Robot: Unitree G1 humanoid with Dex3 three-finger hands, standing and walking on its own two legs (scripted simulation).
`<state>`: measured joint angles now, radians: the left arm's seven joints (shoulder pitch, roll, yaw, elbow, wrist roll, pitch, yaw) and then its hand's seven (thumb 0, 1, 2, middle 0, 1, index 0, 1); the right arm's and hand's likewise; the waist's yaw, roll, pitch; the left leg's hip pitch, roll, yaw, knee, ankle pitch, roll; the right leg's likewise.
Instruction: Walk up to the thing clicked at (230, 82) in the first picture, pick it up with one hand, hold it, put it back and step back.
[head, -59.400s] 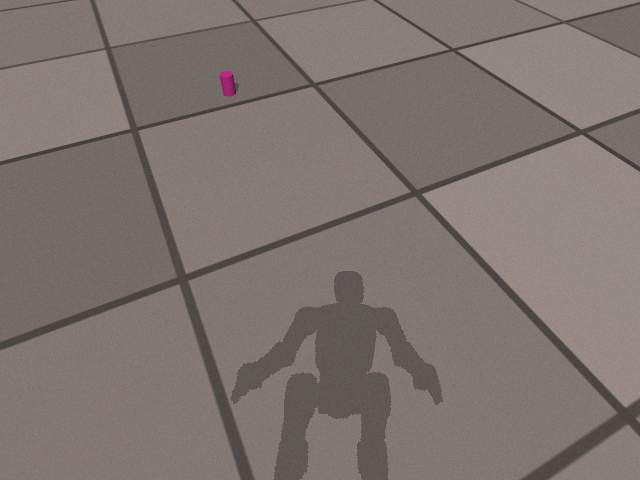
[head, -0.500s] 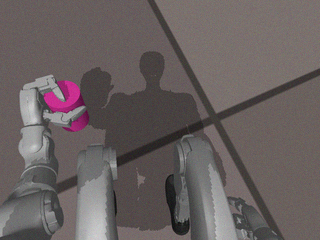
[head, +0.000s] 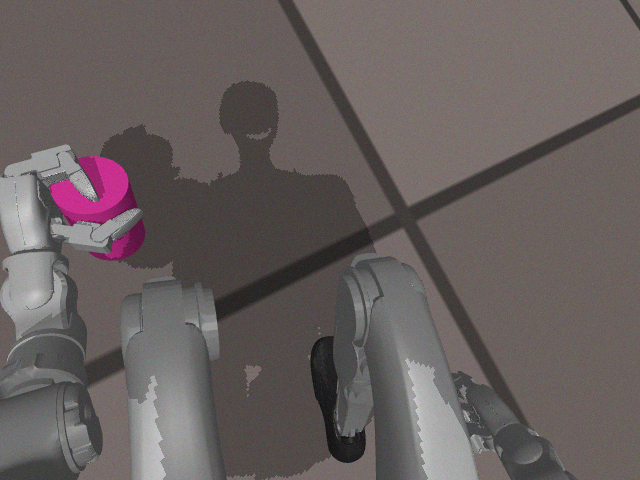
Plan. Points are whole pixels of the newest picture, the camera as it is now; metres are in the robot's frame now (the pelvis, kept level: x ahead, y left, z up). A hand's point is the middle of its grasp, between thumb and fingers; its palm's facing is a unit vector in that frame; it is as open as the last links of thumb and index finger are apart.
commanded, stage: crouch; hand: left
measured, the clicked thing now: (103, 212) +0.43 +0.22 -0.12
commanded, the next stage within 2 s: lower in 0.12 s
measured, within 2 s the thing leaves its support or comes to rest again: neither
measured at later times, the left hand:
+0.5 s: hand (109, 212) +0.43 +0.22 -0.14, palm faces +0.15 -0.99 -0.01, open 6.6 cm
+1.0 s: hand (116, 216) +0.44 +0.22 -0.18, palm faces +0.18 -0.98 +0.00, open 6.7 cm
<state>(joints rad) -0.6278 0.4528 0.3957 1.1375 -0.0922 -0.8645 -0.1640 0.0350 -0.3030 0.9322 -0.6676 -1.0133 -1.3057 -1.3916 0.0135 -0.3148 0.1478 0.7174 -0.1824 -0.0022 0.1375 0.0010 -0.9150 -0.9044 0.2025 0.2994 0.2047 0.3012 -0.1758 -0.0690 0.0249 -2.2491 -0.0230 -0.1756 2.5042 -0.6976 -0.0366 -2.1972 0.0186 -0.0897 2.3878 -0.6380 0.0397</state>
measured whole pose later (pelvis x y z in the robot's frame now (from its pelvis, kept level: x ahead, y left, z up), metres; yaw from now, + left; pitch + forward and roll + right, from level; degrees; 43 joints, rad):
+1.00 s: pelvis -0.01 +0.02 -0.02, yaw -6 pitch +15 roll -16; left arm -0.64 0.71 0.43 1.41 -0.06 -1.10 0.01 0.03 -0.30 0.93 -0.67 -1.00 -1.25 -1.38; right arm -0.14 -0.36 0.43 0.62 -0.32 -0.01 0.17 0.00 -0.92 -0.91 0.20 0.30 0.21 0.30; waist -0.28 -0.23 0.26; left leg -2.22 -0.03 -0.33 2.65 -0.72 -0.03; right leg -2.11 0.06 -0.21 2.41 -0.60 0.07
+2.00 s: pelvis -0.02 +0.03 -0.02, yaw -9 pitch +11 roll -20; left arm -0.65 0.82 0.41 1.50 -0.03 -1.19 0.09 -0.01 -0.33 0.42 -0.62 -0.55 -0.68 -0.60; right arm -0.17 -0.37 0.53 0.57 -0.38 -0.01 0.19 0.00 -0.92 -0.90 0.21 0.30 0.21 0.30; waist -0.28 -0.28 0.31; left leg -2.19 -0.02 -0.39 2.67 -0.72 0.00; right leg -2.05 0.09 -0.26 2.36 -0.58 0.08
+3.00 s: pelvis +0.00 +0.02 +0.04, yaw -2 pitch +29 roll -12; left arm -0.50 0.71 0.43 0.91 0.09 -0.39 -0.05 -0.02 -0.55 0.04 -0.07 -0.06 -0.07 -0.06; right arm 0.10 -0.28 0.13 0.58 -0.07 0.15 0.09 0.00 -0.92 -0.91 0.20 0.30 0.21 0.30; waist -0.13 -0.02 -0.07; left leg -2.21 0.01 -0.15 2.38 -0.70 0.03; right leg -2.12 0.02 -0.09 2.23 -0.64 0.03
